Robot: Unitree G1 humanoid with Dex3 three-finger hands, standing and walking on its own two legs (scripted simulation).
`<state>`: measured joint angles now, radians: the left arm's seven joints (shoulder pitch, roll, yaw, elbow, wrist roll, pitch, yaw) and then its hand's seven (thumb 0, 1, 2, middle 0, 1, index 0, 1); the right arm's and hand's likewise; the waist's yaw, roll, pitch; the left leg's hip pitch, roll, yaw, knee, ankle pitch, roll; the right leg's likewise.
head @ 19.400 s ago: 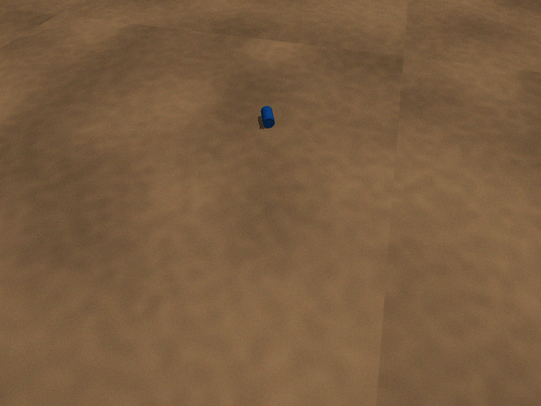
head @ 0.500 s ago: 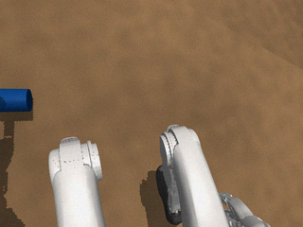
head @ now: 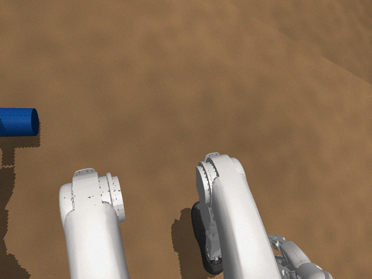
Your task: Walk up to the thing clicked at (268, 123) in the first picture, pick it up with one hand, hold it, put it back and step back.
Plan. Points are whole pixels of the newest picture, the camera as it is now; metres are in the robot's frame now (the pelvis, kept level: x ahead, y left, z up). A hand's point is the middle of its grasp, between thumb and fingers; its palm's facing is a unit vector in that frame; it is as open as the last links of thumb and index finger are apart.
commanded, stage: rise first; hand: left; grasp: from above
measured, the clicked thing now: (5, 122) +0.45 +0.38 -0.28
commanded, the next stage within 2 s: approach in 0.66 s
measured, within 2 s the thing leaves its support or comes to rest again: neither
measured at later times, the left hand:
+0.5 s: hand out of the picture +0.41 +0.41 -0.13, palm faces -0.43 -0.08 -0.90, open 14.4 cm
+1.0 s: hand out of the picture +0.42 +0.39 -0.14, palm faces -0.47 -0.06 -0.88, open 14.4 cm
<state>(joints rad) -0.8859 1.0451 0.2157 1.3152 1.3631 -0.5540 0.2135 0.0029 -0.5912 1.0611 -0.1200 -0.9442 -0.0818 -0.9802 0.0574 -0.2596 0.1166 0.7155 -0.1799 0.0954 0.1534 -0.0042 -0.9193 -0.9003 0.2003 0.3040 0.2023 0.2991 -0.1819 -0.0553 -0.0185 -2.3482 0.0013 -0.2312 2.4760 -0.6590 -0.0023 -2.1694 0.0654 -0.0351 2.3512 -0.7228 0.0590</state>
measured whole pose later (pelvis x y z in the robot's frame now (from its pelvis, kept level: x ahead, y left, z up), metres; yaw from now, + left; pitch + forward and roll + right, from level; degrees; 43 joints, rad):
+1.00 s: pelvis +0.00 +0.00 +0.00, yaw +0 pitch +29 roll -13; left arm -0.94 1.02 0.11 1.36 1.38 -0.56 0.24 0.00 -0.59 1.08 -0.09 -0.99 -0.06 -1.01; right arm 0.05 -0.25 0.13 0.73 -0.19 0.08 0.15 0.00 -0.92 -0.90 0.20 0.30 0.20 0.30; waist -0.20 -0.07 -0.01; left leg -2.35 0.00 -0.23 2.48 -0.66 -0.01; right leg -2.18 0.07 -0.03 2.36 -0.72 0.06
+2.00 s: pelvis +0.00 +0.00 -0.01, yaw -2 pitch +28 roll -14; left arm -1.03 1.09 0.13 1.56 1.51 -0.51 0.44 0.00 -0.54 1.03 -0.11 -0.96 -0.09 -0.97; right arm 0.05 -0.26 0.20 0.68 -0.22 0.03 0.14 -0.01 -0.91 -0.90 0.20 0.30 0.20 0.30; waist -0.28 -0.13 0.03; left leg -2.38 0.00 -0.26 2.53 -0.67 -0.01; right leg -2.21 0.08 -0.05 2.39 -0.71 0.05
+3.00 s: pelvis +0.01 +0.00 -0.03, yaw -4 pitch +26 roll -15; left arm -0.97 1.12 0.13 1.62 1.44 -0.45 0.50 0.00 -0.50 1.02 -0.11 -1.00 -0.09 -1.01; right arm 0.03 -0.28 0.27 0.68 -0.27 -0.05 0.14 0.00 -0.90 -0.90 0.20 0.30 0.20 0.30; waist -0.30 -0.15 0.09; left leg -2.37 0.01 -0.30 2.59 -0.71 -0.01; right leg -2.20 0.08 -0.08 2.42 -0.72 0.06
